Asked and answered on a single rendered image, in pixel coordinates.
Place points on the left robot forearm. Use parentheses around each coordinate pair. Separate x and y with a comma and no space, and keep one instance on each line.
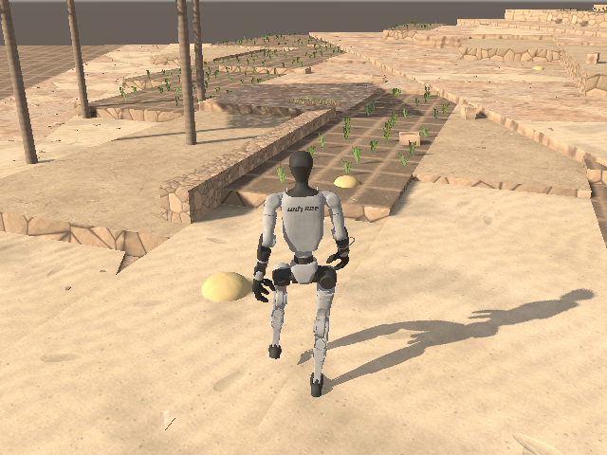
(262,258)

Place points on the robot right upper arm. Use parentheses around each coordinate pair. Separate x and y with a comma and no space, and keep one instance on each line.
(332,201)

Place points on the robot left hand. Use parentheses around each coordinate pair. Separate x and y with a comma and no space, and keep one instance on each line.
(257,288)

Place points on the right robot foot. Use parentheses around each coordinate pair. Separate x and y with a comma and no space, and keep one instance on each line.
(316,389)

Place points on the robot right hand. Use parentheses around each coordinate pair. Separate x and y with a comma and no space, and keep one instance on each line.
(334,257)

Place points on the right robot forearm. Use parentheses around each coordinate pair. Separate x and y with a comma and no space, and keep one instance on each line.
(343,245)

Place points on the robot left thigh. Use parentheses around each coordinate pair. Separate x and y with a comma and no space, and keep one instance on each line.
(281,276)

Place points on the robot left upper arm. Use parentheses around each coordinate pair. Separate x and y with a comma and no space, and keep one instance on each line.
(272,202)

